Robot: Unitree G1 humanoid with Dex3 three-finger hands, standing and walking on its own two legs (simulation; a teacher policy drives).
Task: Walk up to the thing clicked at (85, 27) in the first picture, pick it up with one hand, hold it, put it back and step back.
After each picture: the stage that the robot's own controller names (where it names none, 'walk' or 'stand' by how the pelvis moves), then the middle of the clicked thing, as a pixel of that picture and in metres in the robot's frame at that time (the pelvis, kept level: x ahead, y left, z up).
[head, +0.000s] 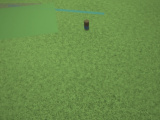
stand; (86, 24) +1.76 -0.08 -0.72
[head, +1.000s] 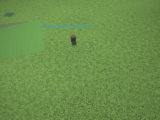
walk; (73, 39) +1.62 +0.21 -0.70
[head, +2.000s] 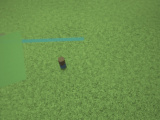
walk; (62, 62) +1.04 +0.30 -0.72
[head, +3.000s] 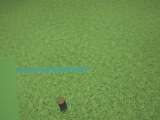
walk; (61, 103) +0.63 +0.26 -0.72
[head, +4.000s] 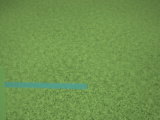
stand; out of the picture +0.40 +0.21 -0.70
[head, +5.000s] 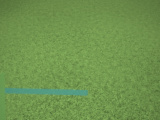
stand; out of the picture +0.37 +0.20 -0.73
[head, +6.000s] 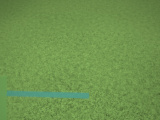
stand; out of the picture +0.36 +0.21 -0.73
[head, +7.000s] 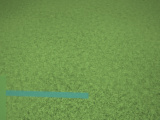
stand; out of the picture +0.35 +0.21 -0.73
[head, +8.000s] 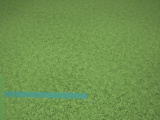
stand; out of the picture +0.35 +0.21 -0.73
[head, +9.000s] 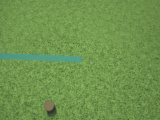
go down; (50, 107) +0.39 +0.20 -0.60
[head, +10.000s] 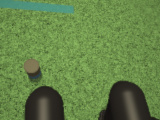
go down; (32, 69) +0.44 +0.21 -0.31
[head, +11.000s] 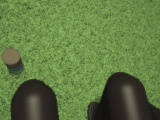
close in; (12, 60) +0.44 +0.23 -0.27
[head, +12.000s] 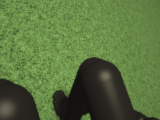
close; out of the picture +0.44 +0.26 -0.23
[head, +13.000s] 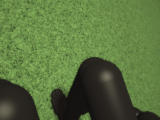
close; out of the picture +0.43 +0.27 -0.23
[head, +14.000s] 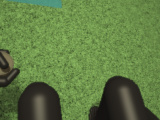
lift; (1, 68) +0.37 +0.26 -0.11
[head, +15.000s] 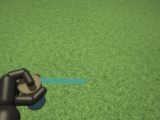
hold; (33, 93) +0.32 +0.18 +0.02
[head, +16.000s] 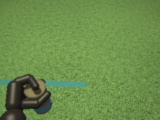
hold; (39, 97) +0.32 +0.17 -0.01
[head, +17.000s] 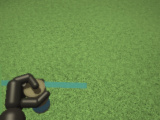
hold; (38, 97) +0.32 +0.17 -0.01
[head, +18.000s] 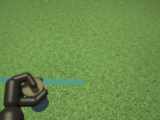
crouch; (36, 95) +0.33 +0.18 -0.02
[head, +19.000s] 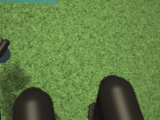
crouch; out of the picture +0.47 +0.24 -0.11
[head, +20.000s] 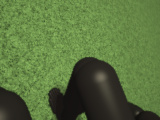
lower; out of the picture +0.44 +0.28 -0.23
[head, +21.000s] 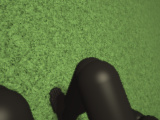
lower; out of the picture +0.44 +0.28 -0.23
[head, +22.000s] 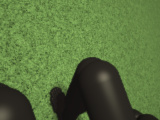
lower; out of the picture +0.44 +0.28 -0.24
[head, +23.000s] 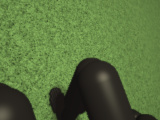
lower; out of the picture +0.44 +0.28 -0.24
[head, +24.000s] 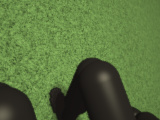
draw back; out of the picture +0.43 +0.27 -0.24
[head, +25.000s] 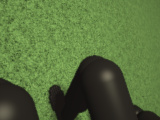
stand; out of the picture +0.43 +0.27 -0.23
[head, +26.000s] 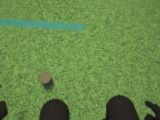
walk; (46, 79) +0.44 +0.20 -0.45
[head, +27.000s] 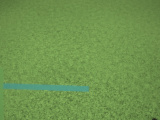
stand; out of the picture +0.38 +0.19 -0.66
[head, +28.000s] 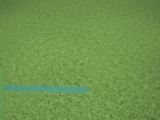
stand; out of the picture +0.39 +0.19 -0.67
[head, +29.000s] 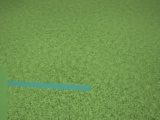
stand; out of the picture +0.39 +0.19 -0.69
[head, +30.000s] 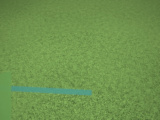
stand; out of the picture +0.40 +0.20 -0.72
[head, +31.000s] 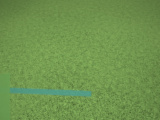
stand; out of the picture +0.37 +0.20 -0.73
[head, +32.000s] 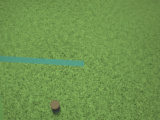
walk; (55, 106) +0.43 +0.14 -0.71
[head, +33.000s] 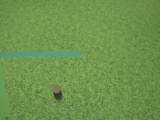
walk; (57, 91) +0.56 +0.19 -0.70
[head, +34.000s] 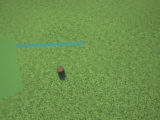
walk; (61, 72) +0.84 +0.29 -0.70
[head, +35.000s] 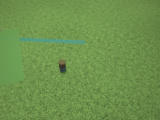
stand; (62, 65) +0.99 +0.19 -0.71
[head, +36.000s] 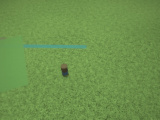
stand; (64, 69) +1.03 +0.19 -0.72
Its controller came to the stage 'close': yes
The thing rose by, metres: 0.70
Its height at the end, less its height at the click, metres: +0.00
